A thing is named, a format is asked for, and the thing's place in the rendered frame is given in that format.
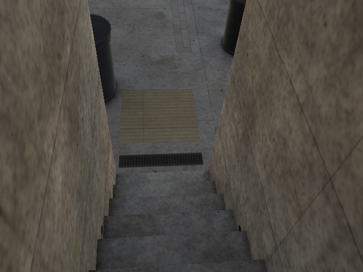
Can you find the stairs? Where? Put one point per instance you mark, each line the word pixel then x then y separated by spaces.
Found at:
pixel 171 222

